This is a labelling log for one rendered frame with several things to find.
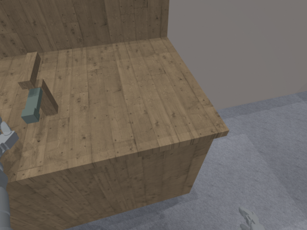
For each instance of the right robot hand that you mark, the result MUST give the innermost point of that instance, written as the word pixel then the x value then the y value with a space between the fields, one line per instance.
pixel 251 219

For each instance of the tap lever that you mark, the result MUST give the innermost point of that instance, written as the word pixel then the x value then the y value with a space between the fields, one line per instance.
pixel 31 112

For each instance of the counter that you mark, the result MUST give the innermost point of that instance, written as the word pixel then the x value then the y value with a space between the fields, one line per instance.
pixel 123 123

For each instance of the left robot hand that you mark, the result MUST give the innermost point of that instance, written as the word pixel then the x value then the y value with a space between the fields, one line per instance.
pixel 8 138

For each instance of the left robot forearm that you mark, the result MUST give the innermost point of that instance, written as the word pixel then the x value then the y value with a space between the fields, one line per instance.
pixel 4 202

